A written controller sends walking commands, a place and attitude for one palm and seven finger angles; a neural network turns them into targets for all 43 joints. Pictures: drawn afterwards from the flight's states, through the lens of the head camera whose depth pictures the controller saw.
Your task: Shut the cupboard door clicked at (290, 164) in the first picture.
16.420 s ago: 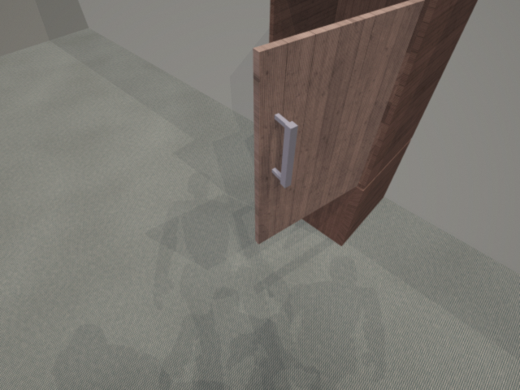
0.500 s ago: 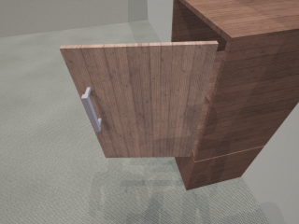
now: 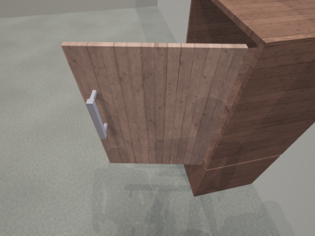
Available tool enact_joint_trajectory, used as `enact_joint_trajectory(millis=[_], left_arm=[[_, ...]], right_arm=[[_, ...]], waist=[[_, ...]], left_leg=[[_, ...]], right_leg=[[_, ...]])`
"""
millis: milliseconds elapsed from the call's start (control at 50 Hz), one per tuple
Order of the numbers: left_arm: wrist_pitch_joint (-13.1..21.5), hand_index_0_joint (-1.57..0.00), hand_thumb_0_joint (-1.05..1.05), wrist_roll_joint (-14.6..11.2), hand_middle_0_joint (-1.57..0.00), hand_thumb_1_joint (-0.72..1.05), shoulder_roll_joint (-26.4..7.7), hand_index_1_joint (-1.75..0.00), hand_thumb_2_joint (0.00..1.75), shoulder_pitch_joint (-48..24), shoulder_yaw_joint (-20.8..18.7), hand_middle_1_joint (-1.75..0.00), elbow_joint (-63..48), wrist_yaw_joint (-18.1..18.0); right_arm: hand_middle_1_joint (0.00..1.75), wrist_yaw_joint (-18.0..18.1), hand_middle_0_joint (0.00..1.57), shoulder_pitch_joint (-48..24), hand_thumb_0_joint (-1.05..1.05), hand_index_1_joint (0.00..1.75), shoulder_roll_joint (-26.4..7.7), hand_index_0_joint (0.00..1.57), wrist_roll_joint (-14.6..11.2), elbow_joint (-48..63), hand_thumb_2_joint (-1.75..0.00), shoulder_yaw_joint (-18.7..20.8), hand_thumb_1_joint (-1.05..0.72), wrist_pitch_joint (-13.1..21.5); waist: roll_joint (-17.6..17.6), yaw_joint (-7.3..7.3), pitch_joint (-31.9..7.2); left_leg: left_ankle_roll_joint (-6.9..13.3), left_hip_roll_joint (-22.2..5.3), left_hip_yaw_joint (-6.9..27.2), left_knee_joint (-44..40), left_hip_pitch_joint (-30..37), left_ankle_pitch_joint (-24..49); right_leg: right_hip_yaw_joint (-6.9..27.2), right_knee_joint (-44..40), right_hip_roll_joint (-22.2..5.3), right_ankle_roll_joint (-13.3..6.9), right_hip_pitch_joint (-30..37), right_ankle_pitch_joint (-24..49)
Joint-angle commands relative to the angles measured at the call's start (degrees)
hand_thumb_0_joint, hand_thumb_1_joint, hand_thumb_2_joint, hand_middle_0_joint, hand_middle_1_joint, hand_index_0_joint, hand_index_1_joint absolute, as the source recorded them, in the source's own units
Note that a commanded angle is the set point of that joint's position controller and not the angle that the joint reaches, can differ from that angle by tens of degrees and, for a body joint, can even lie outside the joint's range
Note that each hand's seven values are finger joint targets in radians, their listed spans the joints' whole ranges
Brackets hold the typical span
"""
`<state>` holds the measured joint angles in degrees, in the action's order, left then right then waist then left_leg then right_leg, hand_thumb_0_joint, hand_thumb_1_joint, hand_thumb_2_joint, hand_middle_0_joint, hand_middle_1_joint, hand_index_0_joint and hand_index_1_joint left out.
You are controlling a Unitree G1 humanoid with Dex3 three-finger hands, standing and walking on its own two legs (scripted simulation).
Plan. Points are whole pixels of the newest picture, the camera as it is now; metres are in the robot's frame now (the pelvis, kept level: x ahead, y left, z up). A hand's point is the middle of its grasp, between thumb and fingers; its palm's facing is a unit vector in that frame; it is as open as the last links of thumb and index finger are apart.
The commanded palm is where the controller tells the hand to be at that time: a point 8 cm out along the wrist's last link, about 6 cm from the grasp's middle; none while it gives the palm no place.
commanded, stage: look again from close up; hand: left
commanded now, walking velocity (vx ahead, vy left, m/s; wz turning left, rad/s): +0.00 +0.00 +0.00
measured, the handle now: (99, 116) +0.44 +0.21 +0.02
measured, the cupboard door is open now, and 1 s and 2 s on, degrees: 77 77 77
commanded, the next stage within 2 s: raise the hand and make a fist in 0.32 s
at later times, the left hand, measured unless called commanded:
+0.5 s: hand out of the picture +0.11 +0.19 -0.13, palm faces +0.17 -0.96 -0.23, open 7.4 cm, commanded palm +0.12 +0.22 -0.07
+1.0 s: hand (91, 230) +0.14 +0.17 -0.03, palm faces +0.05 -1.00 -0.07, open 5.4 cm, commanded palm +0.13 +0.22 -0.04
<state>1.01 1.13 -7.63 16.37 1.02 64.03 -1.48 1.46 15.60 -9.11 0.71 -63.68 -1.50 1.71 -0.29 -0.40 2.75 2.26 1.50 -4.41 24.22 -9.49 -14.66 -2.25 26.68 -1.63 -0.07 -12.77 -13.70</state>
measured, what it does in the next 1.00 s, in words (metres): lowers itself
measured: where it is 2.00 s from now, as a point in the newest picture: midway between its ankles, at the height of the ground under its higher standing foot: outside the picture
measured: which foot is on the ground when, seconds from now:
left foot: down 0.00-1.00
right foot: down 0.00-1.00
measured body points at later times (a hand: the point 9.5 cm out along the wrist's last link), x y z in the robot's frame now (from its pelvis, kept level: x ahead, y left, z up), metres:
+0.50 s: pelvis +0.02 -0.01 -0.01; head +0.05 -0.01 +0.44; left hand +0.10 +0.24 -0.12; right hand +0.05 -0.24 -0.15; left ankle -0.02 +0.09 -0.74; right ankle +0.01 -0.12 -0.73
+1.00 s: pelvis -0.05 -0.04 -0.10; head +0.00 -0.03 +0.35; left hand +0.13 +0.22 -0.03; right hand +0.19 -0.25 -0.15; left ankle -0.02 +0.10 -0.74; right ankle +0.01 -0.12 -0.74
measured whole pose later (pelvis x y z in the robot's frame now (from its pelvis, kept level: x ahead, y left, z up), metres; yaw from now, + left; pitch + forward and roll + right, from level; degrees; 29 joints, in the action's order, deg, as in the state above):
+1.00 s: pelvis -0.05 -0.04 -0.10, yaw +3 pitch +12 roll -1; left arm 28.4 -17.0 -13.5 22.3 -9.8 0.1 19.0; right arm 3.9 9.5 -14.3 -1.7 -29.2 -0.3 16.5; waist -0.5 -3.2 -6.7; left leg -1.3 0.0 4.2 69.9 -51.5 -30.6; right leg -7.2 67.2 0.1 -3.9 -51.8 -27.9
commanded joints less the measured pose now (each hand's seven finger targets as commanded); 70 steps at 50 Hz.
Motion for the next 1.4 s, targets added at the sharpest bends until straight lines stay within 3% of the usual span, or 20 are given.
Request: enact_joint_trajectory(millis=[0,380,400,420,440,460,480,500,540,600,640,660,720,780,860,920,1060,1160,1240,1380], left_arm=[[0.82,-0.2,0.0,-0.47,-0.2,0.9,-6.81,-0.3,0.9,2.77,-1.14,-0.3,-1.77,-0.74],[0.48,-0.2,0.0,-0.48,-0.2,0.9,-7.83,-0.3,0.9,0.71,-1.56,-0.3,-2.56,-0.84],[1.68,-0.2,0.0,0.08,-0.2,0.9,-8.71,-0.3,0.9,6.37,-1.71,-0.3,-0.31,-3.19],[17.76,-0.2,0.0,-6.0,-0.2,0.9,-44.62,-0.3,0.9,-46.03,-28.62,-0.3,-92.44,-4.49],[12.73,-0.22,0.0,-6.83,-0.22,0.9,-12.12,-0.32,0.9,-3.63,-2.18,-0.32,-73.41,-5.14],[5.63,-0.24,0.0,-10.84,-0.24,0.9,1.0,-0.34,0.9,10.28,1.78,-0.34,-72.94,-5.66],[5.61,-0.25,0.0,-8.98,-0.25,0.9,-1.01,-0.36,0.9,4.65,0.56,-0.36,-67.62,-5.55],[7.48,-0.27,0.0,-9.51,-0.27,0.9,-1.51,-0.38,0.9,2.62,-2.19,-0.38,-66.78,-4.24],[14.21,-0.31,0.0,-10.95,-0.31,0.9,-3.89,-0.42,0.9,12.84,-8.87,-0.42,-56.25,0.22],[29.21,-0.36,0.0,-14.58,-0.36,0.9,-1.84,-0.48,0.9,23.48,-12.38,-0.48,-50.57,12.05],[38.39,-0.4,0.0,-16.33,-0.4,0.9,-4.42,-0.52,0.9,19.86,-13.06,-0.52,-52.77,20.68],[39.02,-0.42,0.0,-16.95,-0.42,0.9,-9.15,-0.54,0.9,19.16,-17.98,-0.54,-51.77,22.72],[34.5,-0.47,0.0,-20.32,-0.47,0.9,-13.57,-0.6,0.9,10.93,-21.11,-0.6,-61.11,24.15],[33.31,-0.53,0.0,-21.39,-0.53,0.9,-14.5,-0.66,0.9,0.31,-20.35,-0.66,-74.36,20.81],[34.81,-0.6,0.0,-19.37,-0.6,0.9,-12.54,-0.74,0.9,-7.53,-12.13,-0.74,-83.95,19.16],[31.23,-0.66,0.0,-18.73,-0.66,0.9,-13.05,-0.8,0.9,-4.41,-11.07,-0.8,-77.99,20.6],[19.44,-0.79,0.0,-20.16,-0.79,0.9,-15.86,-0.94,0.9,3.12,-18.5,-0.94,-75.29,18.51],[21.83,-0.88,0.0,-19.77,-0.88,0.9,-13.57,-1.04,0.9,5.1,-17.82,-1.04,-76.19,15.26],[24.18,-0.95,0.0,-19.32,-0.95,0.9,-11.11,-1.12,0.9,5.45,-13.53,-1.12,-77.41,16.4],[23.02,-1.08,0.0,-18.6,-1.08,0.9,-12.89,-1.26,0.9,5.15,-14.48,-1.26,-82.36,14.83]], right_arm=[[0.3,0.43,0.2,3.34,0.0,0.3,-5.22,0.2,-0.08,1.13,-0.9,1.1,-0.9,0.78],[0.3,0.64,0.2,1.93,0.0,0.3,-5.77,0.2,0.12,0.24,-0.9,1.22,-0.9,0.58],[0.3,0.23,0.2,-1.92,0.0,0.3,-7.78,0.2,-0.82,3.88,-0.9,2.08,-0.9,0.92],[0.3,6.04,0.2,5.21,0.0,0.3,-20.22,0.2,-0.99,19.1,-0.9,5.25,-0.9,11.98],[0.3,6.6,0.2,-0.28,0.0,0.3,-12.31,0.2,-4.53,19.56,-0.9,1.41,-0.9,16.45],[0.3,4.82,0.2,-2.81,0.0,0.3,-10.71,0.2,-3.3,21.05,-0.9,1.86,-0.9,19.0],[0.3,2.73,0.2,-1.54,0.0,0.3,-9.62,0.2,-2.81,19.93,-0.9,3.25,-0.9,20.02],[0.3,1.23,0.2,-1.83,0.0,0.3,-10.75,0.2,-1.79,22.58,-0.9,5.24,-0.9,20.25],[0.3,-0.11,0.2,-3.12,0.0,0.3,-11.7,0.2,-0.84,26.24,-0.9,6.5,-0.9,19.54],[0.3,-1.78,0.2,-5.11,0.0,0.3,-11.13,0.2,-0.4,30.74,-0.9,7.23,-0.9,18.4],[0.3,-2.59,0.2,-7.09,0.0,0.3,-11.48,0.2,-0.46,34.25,-0.9,7.56,-0.9,18.36],[0.3,-2.57,0.2,-7.25,0.0,0.3,-11.63,0.2,-1.02,35.73,-0.9,7.93,-0.9,17.66],[0.3,-1.19,0.2,-10.65,0.0,0.3,-11.67,0.2,-2.34,42.94,-0.9,6.99,-0.9,16.32],[0.3,0.37,0.2,-8.44,0.0,0.3,-11.04,0.2,-2.56,44.75,-0.9,6.48,-0.9,16.51],[0.3,2.32,0.2,-5.88,0.0,0.3,-11.7,0.2,-2.3,43.29,-0.9,5.2,-0.9,17.69],[0.3,3.34,0.2,-5.09,0.0,0.3,-12.4,0.2,-2.71,41.94,-0.9,4.48,-0.9,17.82],[0.3,3.41,0.2,-6.21,0.0,0.3,-10.68,0.2,-3.19,43.8,-0.9,3.66,-0.9,16.3],[0.3,2.61,0.2,-5.48,0.0,0.3,-10.22,0.2,-2.2,43.17,-0.9,3.64,-0.9,16.38],[0.3,2.23,0.2,-3.9,0.0,0.3,-11.58,0.2,-2.02,43.28,-0.9,3.79,-0.9,17.04],[0.3,2.45,0.2,-2.59,0.0,0.3,-12.37,0.2,-1.88,43.95,-0.9,3.73,-0.9,16.34]], waist=[[-0.75,0.39,-0.55],[1.1,0.08,-0.4],[5.56,-1.61,-3.46],[-2.65,7.06,-24.98],[-24.15,3.56,-30.14],[-21.27,1.93,-24.35],[-9.53,2.98,-10.8],[-5.98,2.89,-3.39],[10.51,1.2,-0.7],[19.3,-2.4,-9.46],[12.92,-2.71,-13.42],[7.51,-3.8,-14.63],[1.89,-4.22,-19.91],[0.59,-1.27,-22.09],[-0.35,3.87,-20.19],[-1.13,3.65,-17.04],[-1.49,-1.99,-20.03],[2.86,-1.39,-18.88],[-0.15,-0.11,-18.52],[-2.38,-0.48,-20.2]], left_leg=[[0.08,-7.3,6.54,-4.52,-0.45,12.3],[-0.18,-7.42,6.54,-5.08,1.77,16.19],[-1.69,-8.95,4.55,8.0,-0.39,25.52],[-1.39,-6.44,5.27,11.5,18.05,36.49],[-2.04,-6.29,10.39,7.09,23.13,41.83],[-3.77,-5.82,9.86,3.49,16.73,46.62],[-3.8,-6.12,8.51,1.53,5.6,42.16],[-4.64,-4.86,9.27,5.73,-2.44,34.0],[-4.34,-1.77,7.82,13.67,-16.84,13.99],[-3.84,0.78,4.75,24.15,-28.46,9.74],[-3.97,1.75,3.96,29.77,-35.25,2.71],[-3.62,2.08,3.26,31.89,-37.42,0.88],[-2.11,2.87,1.89,34.59,-42.03,-7.36],[-0.91,1.19,3.3,37.36,-41.78,-11.22],[0.33,-0.44,5.05,38.6,-39.37,-12.1],[0.14,-0.62,5.96,37.03,-40.73,-14.15],[-0.58,-0.15,6.42,31.58,-39.08,-9.46],[-0.84,-0.43,7.2,29.63,-38.04,-6.37],[-0.84,-0.42,7.55,27.91,-34.96,-6.7],[-1.49,-0.75,8.87,25.01,-29.44,-2.49]], right_leg=[[5.26,-3.15,-4.97,-2.37,2.35,10.47],[4.7,-3.56,-5.25,-2.36,4.58,14.46],[6.72,-1.63,-7.77,-0.68,5.42,39.6],[1.97,12.02,-1.5,-0.77,4.13,32.14],[-1.99,19.53,1.97,-0.55,-6.28,7.24],[-3.32,23.86,2.25,-0.82,-7.42,-3.92],[-2.78,18.73,1.52,-0.62,-13.38,-4.95],[-3.17,13.25,0.88,-0.97,-14.74,-1.69],[-3.44,9.41,0.71,-1.43,-15.69,5.44],[-0.39,21.23,-0.35,-0.4,-16.42,19.27],[3.26,26.18,-0.9,-0.75,-20.75,10.64],[6.48,26.59,-1.68,-1.32,-20.63,7.44],[11.77,23.0,-2.05,-0.81,-20.9,-12.25],[13.56,20.52,-1.55,-0.23,-24.37,-24.03],[11.13,20.78,0.17,-0.51,-29.61,-24.9],[9.08,20.76,0.77,-0.89,-30.45,-26.53],[7.22,19.46,0.44,-1.0,-21.12,-22.4],[4.18,21.34,1.03,-0.94,-21.2,-15.85],[1.37,23.07,1.56,-1.25,-24.25,-13.3],[-1.95,25.03,2.57,-1.86,-23.17,-5.98]])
